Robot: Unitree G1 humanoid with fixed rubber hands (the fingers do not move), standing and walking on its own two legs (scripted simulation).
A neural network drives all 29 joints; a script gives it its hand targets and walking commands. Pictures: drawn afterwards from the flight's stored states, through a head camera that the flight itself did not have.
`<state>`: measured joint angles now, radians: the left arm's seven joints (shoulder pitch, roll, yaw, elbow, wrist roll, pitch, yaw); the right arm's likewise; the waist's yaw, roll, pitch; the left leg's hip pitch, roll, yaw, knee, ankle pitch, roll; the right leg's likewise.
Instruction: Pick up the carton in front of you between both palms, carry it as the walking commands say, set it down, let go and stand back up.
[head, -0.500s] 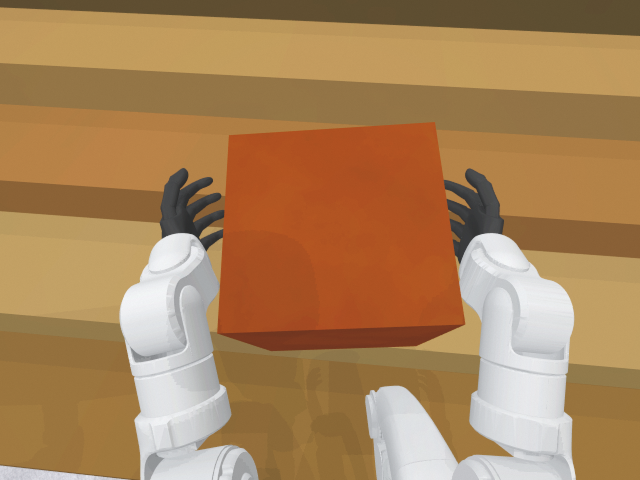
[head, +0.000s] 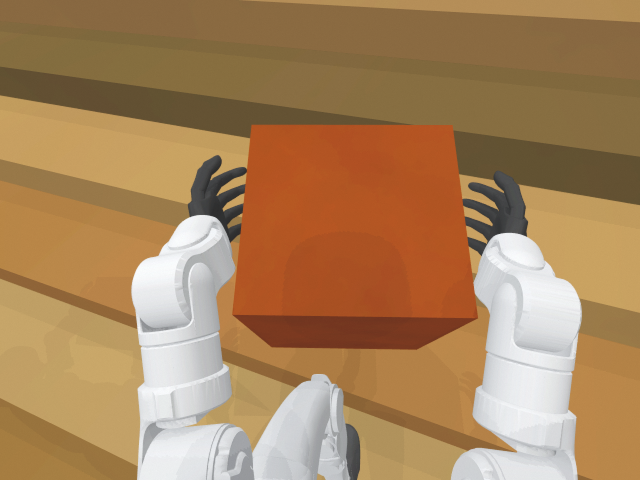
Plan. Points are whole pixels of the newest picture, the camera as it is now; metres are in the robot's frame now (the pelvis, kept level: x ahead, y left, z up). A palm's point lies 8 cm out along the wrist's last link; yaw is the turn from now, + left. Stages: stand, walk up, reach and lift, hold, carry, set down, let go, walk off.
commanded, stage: carry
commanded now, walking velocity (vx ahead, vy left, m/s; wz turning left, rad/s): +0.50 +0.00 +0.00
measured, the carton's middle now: (347, 254) +0.37 +0.05 +0.06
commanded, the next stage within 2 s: none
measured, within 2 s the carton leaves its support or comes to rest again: neither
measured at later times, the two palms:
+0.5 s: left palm out of the picture +0.75 +0.10 +0.32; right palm out of the picture +0.76 -0.21 +0.33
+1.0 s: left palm out of the picture +1.15 +0.09 +0.50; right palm out of the picture +1.09 -0.22 +0.49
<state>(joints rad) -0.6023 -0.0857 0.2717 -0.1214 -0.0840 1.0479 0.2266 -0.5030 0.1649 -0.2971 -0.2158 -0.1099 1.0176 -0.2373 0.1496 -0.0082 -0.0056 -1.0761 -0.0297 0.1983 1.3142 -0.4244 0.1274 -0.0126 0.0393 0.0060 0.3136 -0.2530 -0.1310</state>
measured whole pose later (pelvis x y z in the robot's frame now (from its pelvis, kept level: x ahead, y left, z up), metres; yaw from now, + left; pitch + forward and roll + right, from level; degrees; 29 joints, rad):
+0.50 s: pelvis +0.39 -0.06 +0.17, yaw -4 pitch +6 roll -5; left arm -0.76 -0.13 0.38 0.04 0.06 1.23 0.22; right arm -0.75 0.10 -0.43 0.02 -0.05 1.22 -0.21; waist 0.08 0.03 -0.09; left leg -0.15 0.12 0.07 0.63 -0.09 0.07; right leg -0.81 0.00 -0.20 1.13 -0.41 -0.14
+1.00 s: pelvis +0.76 -0.01 +0.36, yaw -2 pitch +4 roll +3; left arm -0.70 -0.12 0.43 -0.14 0.08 1.17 0.20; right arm -0.65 0.14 -0.27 -0.18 -0.01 1.21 -0.27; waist -0.16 -0.01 0.07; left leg -0.66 -0.04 0.19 0.91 -0.32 0.12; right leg -0.60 0.03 0.09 1.71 -0.22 -0.05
